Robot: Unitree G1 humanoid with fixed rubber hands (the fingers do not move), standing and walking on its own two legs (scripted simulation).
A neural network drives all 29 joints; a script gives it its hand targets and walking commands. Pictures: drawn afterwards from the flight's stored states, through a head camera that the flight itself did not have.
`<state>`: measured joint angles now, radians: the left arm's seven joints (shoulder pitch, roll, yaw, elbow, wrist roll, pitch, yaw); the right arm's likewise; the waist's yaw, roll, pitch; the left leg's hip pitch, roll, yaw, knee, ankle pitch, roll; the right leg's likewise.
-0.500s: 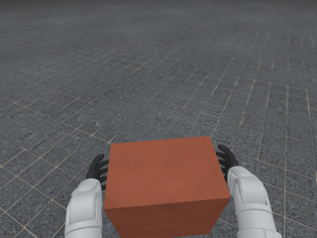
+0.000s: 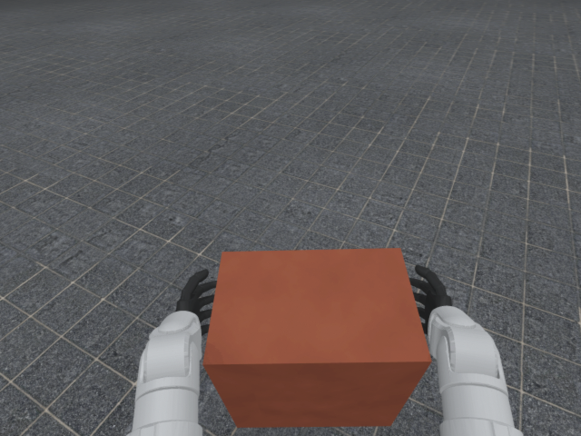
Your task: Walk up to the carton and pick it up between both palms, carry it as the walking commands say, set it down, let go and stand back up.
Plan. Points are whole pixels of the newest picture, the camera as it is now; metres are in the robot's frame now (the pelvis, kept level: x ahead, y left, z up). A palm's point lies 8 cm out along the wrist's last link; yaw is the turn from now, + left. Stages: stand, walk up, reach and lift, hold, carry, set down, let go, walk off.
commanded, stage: hold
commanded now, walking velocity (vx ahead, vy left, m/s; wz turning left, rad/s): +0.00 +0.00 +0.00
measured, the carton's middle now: (312, 345) +0.29 -0.01 -0.03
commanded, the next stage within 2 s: carry in 0.94 s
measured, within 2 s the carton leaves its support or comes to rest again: neither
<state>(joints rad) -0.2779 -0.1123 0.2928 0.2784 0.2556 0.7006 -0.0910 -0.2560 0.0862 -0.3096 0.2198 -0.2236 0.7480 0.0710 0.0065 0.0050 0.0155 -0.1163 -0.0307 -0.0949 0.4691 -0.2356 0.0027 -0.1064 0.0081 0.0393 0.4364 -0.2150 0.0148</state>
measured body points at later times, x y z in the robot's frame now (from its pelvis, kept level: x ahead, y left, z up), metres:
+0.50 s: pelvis +0.00 +0.00 +0.00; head -0.05 +0.00 +0.45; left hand +0.27 +0.18 +0.05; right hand +0.29 -0.17 +0.05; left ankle +0.02 +0.12 -0.74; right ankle +0.02 -0.13 -0.74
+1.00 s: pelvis +0.01 +0.00 +0.00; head -0.02 +0.00 +0.45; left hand +0.31 +0.17 +0.04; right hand +0.30 -0.18 +0.04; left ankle +0.02 +0.12 -0.74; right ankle +0.02 -0.13 -0.74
